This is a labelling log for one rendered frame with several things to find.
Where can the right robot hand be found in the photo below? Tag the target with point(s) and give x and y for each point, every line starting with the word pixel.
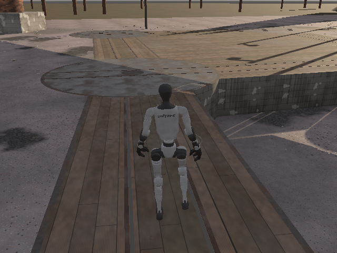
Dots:
pixel 197 152

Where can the left robot hand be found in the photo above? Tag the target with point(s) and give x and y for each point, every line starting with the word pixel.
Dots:
pixel 144 149

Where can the robot left forearm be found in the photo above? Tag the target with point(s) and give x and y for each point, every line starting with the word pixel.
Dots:
pixel 141 141

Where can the robot head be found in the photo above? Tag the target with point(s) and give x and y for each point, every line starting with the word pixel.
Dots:
pixel 165 92

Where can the robot right forearm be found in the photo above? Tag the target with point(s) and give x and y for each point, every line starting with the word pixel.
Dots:
pixel 193 140

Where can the robot left upper arm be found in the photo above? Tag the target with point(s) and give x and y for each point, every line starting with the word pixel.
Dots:
pixel 147 121

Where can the robot right upper arm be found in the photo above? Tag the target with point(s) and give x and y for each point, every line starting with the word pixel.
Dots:
pixel 186 119

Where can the robot left shin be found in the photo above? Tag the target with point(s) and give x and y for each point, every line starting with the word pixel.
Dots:
pixel 158 195

